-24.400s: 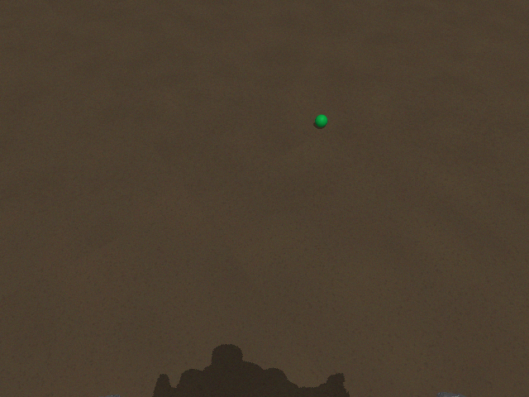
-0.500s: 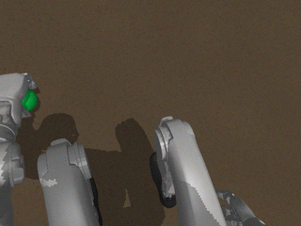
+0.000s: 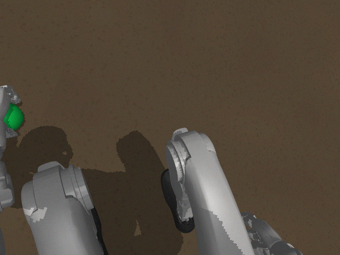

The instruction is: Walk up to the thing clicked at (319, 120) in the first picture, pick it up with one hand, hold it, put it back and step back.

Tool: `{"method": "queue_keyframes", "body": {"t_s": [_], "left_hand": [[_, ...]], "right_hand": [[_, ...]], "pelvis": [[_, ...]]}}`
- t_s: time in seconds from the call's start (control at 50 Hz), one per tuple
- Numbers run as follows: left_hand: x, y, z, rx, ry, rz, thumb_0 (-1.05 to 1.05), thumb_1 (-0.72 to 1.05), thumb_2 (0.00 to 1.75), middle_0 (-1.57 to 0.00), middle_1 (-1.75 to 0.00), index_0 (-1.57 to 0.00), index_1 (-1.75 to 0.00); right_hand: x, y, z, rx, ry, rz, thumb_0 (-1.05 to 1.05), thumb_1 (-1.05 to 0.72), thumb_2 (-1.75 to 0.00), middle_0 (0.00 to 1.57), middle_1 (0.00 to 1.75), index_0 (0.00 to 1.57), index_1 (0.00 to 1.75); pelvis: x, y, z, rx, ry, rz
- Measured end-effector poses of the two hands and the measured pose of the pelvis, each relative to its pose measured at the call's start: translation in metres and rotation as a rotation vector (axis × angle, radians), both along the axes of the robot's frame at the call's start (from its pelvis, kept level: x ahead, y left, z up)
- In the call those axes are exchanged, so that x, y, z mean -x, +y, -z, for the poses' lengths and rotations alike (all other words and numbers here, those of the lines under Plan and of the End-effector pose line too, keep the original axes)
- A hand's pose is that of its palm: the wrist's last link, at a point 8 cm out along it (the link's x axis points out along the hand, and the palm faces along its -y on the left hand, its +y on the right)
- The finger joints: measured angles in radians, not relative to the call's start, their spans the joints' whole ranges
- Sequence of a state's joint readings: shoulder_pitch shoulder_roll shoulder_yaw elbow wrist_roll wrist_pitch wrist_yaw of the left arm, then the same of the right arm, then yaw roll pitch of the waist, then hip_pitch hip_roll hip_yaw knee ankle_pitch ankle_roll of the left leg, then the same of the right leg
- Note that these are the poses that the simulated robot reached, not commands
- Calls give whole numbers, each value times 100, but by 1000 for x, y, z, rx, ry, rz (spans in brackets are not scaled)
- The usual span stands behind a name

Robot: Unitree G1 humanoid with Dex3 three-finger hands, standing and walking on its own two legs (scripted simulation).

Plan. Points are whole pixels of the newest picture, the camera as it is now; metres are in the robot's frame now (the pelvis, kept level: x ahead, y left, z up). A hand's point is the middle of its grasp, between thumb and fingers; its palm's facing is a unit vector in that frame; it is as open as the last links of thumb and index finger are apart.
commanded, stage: rest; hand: left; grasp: from above
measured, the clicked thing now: (4, 117) +0.45 +0.30 -0.24
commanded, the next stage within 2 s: open in 1.02 s
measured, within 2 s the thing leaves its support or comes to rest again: rests again in 1.26 s
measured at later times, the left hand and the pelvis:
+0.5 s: hand (4, 119) +0.44 +0.29 -0.22, palm faces -0.44 -0.14 -0.89, open 9.3 cm; pelvis +0.00 +0.00 -0.01, yaw -2 degrees
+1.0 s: hand (6, 119) +0.44 +0.29 -0.23, palm faces -0.44 -0.14 -0.89, open 9.4 cm; pelvis +0.00 +0.01 -0.01, yaw -4 degrees
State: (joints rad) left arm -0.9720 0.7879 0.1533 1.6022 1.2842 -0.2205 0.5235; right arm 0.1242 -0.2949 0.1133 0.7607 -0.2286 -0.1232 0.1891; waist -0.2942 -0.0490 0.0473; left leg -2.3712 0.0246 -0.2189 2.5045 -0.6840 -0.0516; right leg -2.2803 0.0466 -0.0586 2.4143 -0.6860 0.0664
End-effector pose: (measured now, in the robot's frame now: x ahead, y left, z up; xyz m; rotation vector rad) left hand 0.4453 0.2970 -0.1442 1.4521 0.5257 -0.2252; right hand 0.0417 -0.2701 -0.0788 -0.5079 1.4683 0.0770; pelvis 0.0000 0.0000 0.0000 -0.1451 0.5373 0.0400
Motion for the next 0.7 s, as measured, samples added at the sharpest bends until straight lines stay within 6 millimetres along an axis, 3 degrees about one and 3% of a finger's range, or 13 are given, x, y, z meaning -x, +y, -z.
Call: {"method": "queue_keyframes", "body": {"t_s": [0.7], "left_hand": [[-1, 1, 29, 22, -20, -14, -2, 3, 43, -73, -58, -81, -55]], "right_hand": [[9, 9, -11, -22, 27, -91, 0, -91, -90, 20, 30, 20, 30]], "pelvis": [[0, 6, 7, 42, -45, 24]]}}
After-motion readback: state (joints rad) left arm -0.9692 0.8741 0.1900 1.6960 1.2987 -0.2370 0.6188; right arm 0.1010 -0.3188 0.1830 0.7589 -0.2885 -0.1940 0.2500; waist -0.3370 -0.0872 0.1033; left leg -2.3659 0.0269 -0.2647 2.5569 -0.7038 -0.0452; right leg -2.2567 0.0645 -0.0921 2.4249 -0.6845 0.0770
